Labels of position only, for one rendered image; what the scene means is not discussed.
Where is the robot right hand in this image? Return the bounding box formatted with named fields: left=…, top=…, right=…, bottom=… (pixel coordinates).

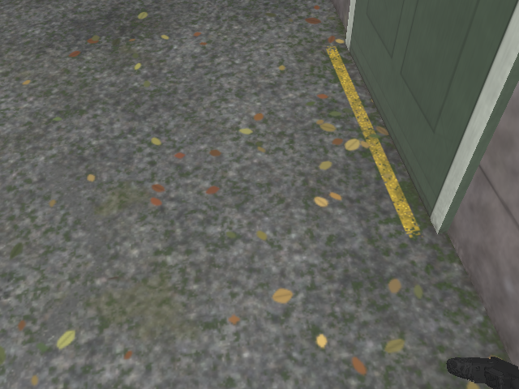
left=446, top=357, right=519, bottom=389

